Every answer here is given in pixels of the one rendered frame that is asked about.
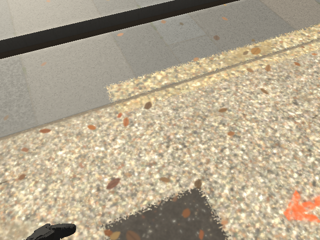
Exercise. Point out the robot left hand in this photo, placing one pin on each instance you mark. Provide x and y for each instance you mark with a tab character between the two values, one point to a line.
53	232

